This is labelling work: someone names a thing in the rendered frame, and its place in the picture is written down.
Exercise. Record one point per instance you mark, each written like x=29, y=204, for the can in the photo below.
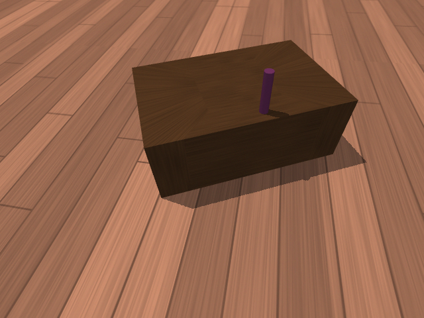
x=267, y=83

